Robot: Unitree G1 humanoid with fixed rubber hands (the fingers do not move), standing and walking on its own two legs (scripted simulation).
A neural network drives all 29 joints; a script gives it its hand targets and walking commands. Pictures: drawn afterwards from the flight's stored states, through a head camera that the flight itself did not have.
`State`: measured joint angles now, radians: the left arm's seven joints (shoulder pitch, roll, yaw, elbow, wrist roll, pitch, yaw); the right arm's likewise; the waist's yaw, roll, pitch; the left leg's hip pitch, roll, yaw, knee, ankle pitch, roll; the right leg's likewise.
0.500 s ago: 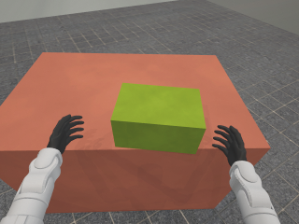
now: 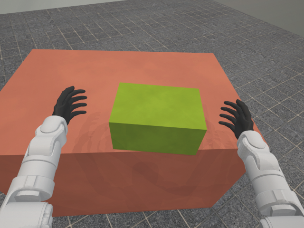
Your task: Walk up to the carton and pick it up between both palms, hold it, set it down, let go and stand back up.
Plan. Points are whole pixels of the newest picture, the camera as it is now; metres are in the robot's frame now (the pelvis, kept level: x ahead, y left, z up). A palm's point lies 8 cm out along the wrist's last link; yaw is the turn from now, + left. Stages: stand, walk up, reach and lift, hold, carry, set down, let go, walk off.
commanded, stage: reach and lift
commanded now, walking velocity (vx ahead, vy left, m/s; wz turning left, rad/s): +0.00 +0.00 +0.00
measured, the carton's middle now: (156, 118) +0.48 -0.02 +0.00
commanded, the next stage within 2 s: none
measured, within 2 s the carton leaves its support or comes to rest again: neither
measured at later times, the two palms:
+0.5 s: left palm (66, 86) +0.44 +0.24 +0.16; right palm (243, 98) +0.42 -0.24 +0.16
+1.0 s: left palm (71, 104) +0.44 +0.24 +0.09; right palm (231, 111) +0.43 -0.23 +0.10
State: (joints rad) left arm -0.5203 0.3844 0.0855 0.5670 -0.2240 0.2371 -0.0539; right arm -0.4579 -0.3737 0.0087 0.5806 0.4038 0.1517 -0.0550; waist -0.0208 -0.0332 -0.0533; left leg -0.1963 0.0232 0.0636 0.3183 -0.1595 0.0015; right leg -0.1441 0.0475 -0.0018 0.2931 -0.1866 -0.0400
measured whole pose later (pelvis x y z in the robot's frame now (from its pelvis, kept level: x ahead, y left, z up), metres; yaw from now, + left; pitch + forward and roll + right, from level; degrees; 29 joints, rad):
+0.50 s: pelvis -0.01 +0.01 +0.00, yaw +0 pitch +9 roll -1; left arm -0.95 0.44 -0.07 0.97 -0.30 0.23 -0.02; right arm -0.92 -0.48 0.09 1.04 0.48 0.14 0.02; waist -0.03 -0.01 -0.14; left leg -0.39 0.02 0.04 0.40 -0.17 0.01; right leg -0.31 0.05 -0.02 0.33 -0.18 -0.03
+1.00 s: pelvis -0.01 +0.01 -0.01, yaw +1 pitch +17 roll -1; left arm -1.04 0.40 -0.15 1.36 -0.32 -0.13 -0.04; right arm -0.97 -0.41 0.15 1.30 0.48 -0.09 0.02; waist -0.03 -0.01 -0.20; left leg -0.60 0.03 0.02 0.48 -0.18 0.01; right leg -0.53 0.05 -0.04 0.42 -0.19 -0.03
